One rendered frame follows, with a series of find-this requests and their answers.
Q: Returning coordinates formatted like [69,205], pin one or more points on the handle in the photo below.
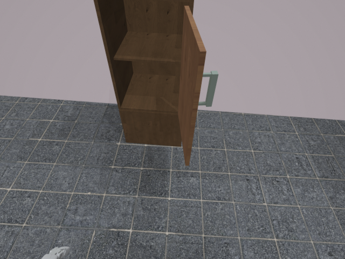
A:
[211,88]

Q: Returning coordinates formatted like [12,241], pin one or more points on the cupboard door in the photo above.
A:
[192,67]

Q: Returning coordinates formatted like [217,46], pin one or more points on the left robot hand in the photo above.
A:
[57,253]

